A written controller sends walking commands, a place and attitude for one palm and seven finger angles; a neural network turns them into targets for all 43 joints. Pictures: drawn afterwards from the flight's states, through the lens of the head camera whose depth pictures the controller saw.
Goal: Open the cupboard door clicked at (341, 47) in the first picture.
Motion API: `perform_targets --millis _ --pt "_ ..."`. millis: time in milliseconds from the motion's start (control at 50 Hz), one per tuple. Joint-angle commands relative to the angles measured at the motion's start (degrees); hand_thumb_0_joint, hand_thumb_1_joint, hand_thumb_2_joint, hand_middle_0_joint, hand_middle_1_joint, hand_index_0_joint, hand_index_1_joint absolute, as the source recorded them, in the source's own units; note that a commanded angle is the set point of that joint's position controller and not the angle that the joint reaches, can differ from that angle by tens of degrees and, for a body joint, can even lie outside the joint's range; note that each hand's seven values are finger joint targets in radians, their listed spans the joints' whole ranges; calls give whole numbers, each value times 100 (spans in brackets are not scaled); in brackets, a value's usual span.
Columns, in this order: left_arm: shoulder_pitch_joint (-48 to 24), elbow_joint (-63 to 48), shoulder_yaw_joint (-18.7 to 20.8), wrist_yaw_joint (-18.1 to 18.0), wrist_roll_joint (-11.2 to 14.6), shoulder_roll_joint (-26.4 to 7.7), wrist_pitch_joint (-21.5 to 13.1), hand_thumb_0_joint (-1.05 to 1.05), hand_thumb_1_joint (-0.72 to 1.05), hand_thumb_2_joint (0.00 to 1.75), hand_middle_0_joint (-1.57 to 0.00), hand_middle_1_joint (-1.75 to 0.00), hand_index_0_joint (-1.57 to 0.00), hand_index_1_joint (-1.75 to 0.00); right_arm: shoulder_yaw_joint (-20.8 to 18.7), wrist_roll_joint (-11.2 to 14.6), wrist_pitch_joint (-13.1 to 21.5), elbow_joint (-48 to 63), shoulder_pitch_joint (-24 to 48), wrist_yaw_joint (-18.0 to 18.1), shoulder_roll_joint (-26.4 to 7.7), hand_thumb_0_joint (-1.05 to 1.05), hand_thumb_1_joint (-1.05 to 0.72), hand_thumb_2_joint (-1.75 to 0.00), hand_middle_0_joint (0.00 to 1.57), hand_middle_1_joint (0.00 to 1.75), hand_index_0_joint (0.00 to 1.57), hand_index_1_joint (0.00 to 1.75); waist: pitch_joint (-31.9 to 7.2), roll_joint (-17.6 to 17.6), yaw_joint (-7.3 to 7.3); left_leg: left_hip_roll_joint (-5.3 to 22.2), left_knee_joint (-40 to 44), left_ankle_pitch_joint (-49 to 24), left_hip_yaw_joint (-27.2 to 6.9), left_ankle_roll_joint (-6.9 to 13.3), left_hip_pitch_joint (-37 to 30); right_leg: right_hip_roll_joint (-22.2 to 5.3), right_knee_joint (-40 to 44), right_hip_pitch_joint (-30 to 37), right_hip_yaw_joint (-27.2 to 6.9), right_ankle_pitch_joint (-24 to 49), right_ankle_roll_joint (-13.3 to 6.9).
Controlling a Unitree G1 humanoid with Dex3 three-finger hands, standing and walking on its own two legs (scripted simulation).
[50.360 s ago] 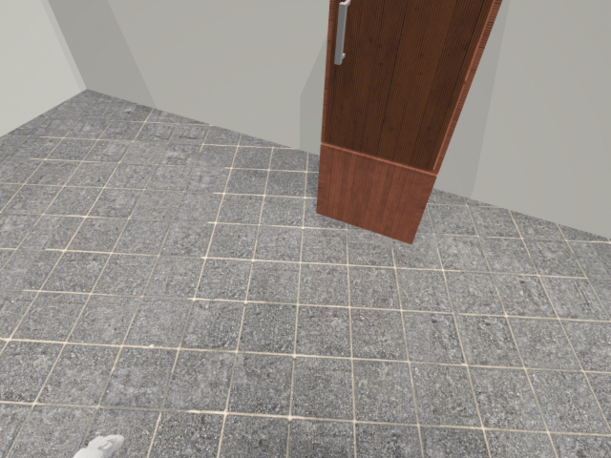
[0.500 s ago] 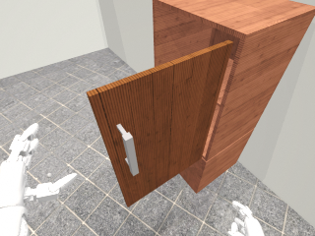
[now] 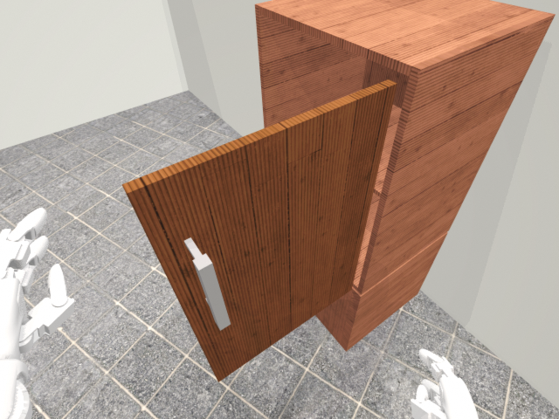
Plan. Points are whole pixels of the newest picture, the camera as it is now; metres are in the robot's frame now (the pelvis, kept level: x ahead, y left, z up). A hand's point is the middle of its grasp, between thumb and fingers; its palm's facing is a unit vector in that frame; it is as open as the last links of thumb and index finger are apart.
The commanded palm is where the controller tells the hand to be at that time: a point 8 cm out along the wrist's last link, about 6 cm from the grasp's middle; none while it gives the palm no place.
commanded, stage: draw the hand back to the body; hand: left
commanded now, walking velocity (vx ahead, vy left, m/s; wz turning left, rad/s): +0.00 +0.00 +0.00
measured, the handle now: (207, 286) +0.28 +0.15 +0.05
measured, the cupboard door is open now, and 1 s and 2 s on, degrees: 89 89 89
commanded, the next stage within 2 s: step back with the hand held close in 0.18 s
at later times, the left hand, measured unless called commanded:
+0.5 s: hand (46, 316) +0.17 +0.27 +0.16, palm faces +0.39 -0.79 -0.47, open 7.4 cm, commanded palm +0.10 +0.31 +0.17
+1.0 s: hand out of the picture +0.05 +0.31 +0.15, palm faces +0.47 -0.75 -0.48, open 7.4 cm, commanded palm -0.01 +0.34 +0.17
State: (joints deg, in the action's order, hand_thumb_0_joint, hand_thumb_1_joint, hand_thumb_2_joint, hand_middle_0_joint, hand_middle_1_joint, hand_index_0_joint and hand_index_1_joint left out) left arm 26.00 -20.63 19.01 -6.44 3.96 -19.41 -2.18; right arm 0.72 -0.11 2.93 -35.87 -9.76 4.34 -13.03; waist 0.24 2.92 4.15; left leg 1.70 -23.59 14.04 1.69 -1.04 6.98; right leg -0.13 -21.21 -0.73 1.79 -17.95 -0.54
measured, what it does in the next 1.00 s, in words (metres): shifts its weight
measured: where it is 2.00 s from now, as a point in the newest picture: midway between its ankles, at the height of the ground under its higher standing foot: outside the picture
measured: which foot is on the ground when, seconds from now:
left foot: down 0.00-0.96, up 0.98-1.00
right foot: down 0.00-1.00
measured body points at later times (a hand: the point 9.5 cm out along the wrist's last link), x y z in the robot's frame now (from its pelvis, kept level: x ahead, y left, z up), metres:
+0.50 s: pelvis -0.04 +0.01 +0.00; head -0.03 +0.00 +0.45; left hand +0.14 +0.31 +0.18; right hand +0.15 -0.22 -0.09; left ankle -0.01 +0.13 -0.74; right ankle -0.07 -0.11 -0.74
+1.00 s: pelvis -0.13 +0.04 -0.02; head -0.12 +0.05 +0.43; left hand +0.02 +0.35 +0.18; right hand +0.05 -0.19 -0.10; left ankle -0.04 +0.13 -0.73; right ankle -0.07 -0.10 -0.74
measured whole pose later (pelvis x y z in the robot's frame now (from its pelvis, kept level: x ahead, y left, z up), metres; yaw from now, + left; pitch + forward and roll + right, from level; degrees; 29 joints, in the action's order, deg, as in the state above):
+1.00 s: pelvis -0.13 +0.04 -0.02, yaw +3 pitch -1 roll -2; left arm 33.1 -31.3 24.3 -9.0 2.0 -23.1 -10.9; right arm -0.1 0.5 2.4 -33.7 -11.9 3.7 -11.6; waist 2.8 1.0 0.9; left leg -0.1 -40.9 18.6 0.1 0.3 27.0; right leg 0.3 -31.0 -18.3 -0.3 -11.7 1.0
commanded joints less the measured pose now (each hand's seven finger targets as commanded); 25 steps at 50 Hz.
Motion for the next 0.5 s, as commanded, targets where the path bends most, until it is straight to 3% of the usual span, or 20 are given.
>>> perform_targets --millis 0,100,220,260,280,300,320,340,380,420,480 --pt "-531 -1247 788 -91 9 -1201 -409 0 90 90 -20 -30 -20 -30 -198 -17 289 946 676 90 -537 0 -90 -90 20 30 20 30 -634 -157 -7 -121 -30 -2252 160 299 -710 -25 176 -384 33 2905 91" --pt "-470 -1267 767 -113 1 -1175 -439 0 90 90 -20 -30 -20 -30 -179 -16 340 907 691 106 -513 0 -90 -90 20 30 20 30 -557 207 -12 -127 -14 -2147 165 280 -742 -22 224 -453 28 2716 71" --pt "-544 -1005 697 -100 26 -1100 -481 0 90 90 -20 -30 -20 -30 -194 -8 373 860 714 117 -545 0 -90 -90 20 30 20 30 -219 -198 -47 -115 122 -1620 125 279 -600 9 407 -588 31 2142 74" --pt "-576 -993 717 -92 31 -1104 -502 0 90 90 -20 -30 -20 -30 -201 -6 376 857 729 122 -554 0 -90 -90 20 30 20 30 -257 -150 -34 -108 152 -1533 116 281 -623 14 428 -603 14 1994 79" --pt "-975 -1843 540 -78 15 -1089 -616 0 90 90 -20 -30 -20 -30 -177 4 454 968 840 103 -522 0 -90 -90 20 30 20 30 -456 190 -33 -136 131 -1527 82 288 -756 -6 423 -582 -22 1961 67" --pt "-1250 -2008 1353 -138 -24 -1961 -823 0 90 90 -20 -30 -20 -30 -181 14 323 1058 703 113 -641 0 -90 -90 20 30 20 30 109 -150 -271 -5 -203 -1406 15 354 -350 -278 751 -1254 -328 2444 137" --pt "-1164 -1787 1292 -110 -60 -1876 -907 0 90 90 -20 -30 -20 -30 -174 -1 216 967 721 118 -575 0 -90 -90 20 30 20 30 41 -208 -272 -43 -293 -1309 -46 329 -193 -435 687 -1130 -315 2733 101" --pt "-450 -1378 992 -72 -52 -1503 -814 0 90 90 -20 -30 -20 -30 -199 -11 148 950 787 121 -558 0 -90 -90 20 30 20 30 35 -483 -296 -27 -368 -1418 0 326 -235 -465 644 -1201 -307 3022 152" --pt "84 -1275 826 -41 -57 -1233 -738 0 90 90 -20 -30 -20 -30 -250 6 13 1073 672 90 -610 0 -90 -90 20 30 20 30 -267 -368 -309 25 -349 -1740 16 305 -207 -460 430 -1057 -200 3076 179" --pt "391 -1304 818 -47 -43 -1179 -733 0 90 90 -20 -30 -20 -30 -305 23 -89 1114 610 93 -658 0 -90 -90 20 30 20 30 -578 36 -318 112 -273 -2194 1 290 -293 -408 276 -949 -123 2928 174" --pt "558 -1552 1018 -76 -18 -1368 -747 0 90 90 -20 -30 -20 -30 -342 68 -221 1247 617 94 -644 0 -90 -90 20 30 20 30 -894 -25 -324 237 -237 -2545 -46 276 -322 -309 89 -951 -108 2743 172"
